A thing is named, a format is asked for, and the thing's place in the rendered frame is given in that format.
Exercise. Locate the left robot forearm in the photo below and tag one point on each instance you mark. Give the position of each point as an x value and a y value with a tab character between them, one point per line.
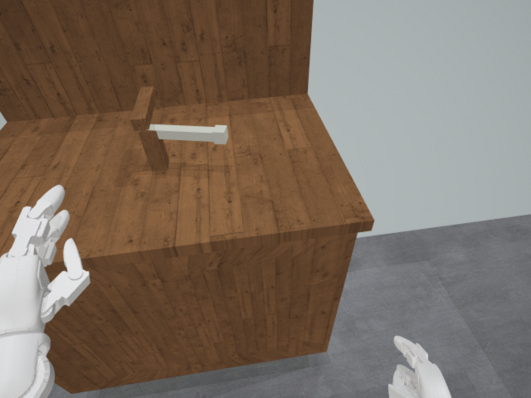
25	371

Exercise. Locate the counter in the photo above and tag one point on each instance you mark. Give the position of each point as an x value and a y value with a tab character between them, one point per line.
201	256

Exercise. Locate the left robot hand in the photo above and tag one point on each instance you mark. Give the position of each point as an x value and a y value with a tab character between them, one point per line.
23	279

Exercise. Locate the tap lever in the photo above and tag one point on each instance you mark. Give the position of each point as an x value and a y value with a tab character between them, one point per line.
217	134

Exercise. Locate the right robot hand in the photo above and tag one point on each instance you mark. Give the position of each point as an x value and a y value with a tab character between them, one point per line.
427	380

